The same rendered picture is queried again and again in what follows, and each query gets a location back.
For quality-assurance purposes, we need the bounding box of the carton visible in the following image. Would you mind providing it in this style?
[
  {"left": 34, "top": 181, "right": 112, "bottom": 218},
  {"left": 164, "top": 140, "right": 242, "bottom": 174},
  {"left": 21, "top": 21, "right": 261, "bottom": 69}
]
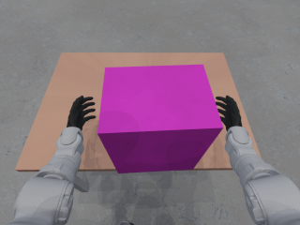
[{"left": 97, "top": 64, "right": 223, "bottom": 173}]

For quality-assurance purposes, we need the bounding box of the robot left hand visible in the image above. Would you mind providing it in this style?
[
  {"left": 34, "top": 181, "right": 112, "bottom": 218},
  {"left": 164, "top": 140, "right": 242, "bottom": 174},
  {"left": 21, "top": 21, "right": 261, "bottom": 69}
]
[{"left": 67, "top": 96, "right": 96, "bottom": 130}]

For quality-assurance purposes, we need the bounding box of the right robot forearm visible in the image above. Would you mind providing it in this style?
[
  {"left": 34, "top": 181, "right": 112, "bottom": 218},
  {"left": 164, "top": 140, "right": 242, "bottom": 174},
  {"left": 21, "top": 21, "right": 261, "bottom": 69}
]
[{"left": 224, "top": 126, "right": 300, "bottom": 196}]

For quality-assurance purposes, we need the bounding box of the robot left upper arm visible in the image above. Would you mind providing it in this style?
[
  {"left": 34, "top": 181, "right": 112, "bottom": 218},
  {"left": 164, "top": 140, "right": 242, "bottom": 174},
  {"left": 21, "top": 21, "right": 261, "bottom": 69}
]
[{"left": 5, "top": 176, "right": 74, "bottom": 225}]

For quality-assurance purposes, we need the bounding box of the robot right hand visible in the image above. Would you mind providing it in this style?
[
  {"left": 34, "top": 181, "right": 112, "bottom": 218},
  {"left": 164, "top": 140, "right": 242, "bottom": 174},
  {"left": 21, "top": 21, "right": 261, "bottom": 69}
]
[{"left": 216, "top": 95, "right": 242, "bottom": 131}]

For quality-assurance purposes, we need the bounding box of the table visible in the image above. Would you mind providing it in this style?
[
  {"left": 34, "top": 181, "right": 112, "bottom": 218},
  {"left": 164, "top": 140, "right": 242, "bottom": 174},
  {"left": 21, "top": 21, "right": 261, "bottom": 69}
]
[{"left": 15, "top": 52, "right": 262, "bottom": 192}]

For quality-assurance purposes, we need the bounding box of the left robot forearm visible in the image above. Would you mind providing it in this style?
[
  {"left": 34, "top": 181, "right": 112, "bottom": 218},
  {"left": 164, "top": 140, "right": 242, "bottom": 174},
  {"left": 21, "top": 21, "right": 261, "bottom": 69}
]
[{"left": 13, "top": 127, "right": 84, "bottom": 218}]

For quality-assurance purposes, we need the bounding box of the robot right upper arm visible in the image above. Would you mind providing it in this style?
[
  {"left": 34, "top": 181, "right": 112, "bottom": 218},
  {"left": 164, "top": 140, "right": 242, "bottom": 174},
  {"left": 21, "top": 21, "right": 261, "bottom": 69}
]
[{"left": 243, "top": 173, "right": 300, "bottom": 225}]

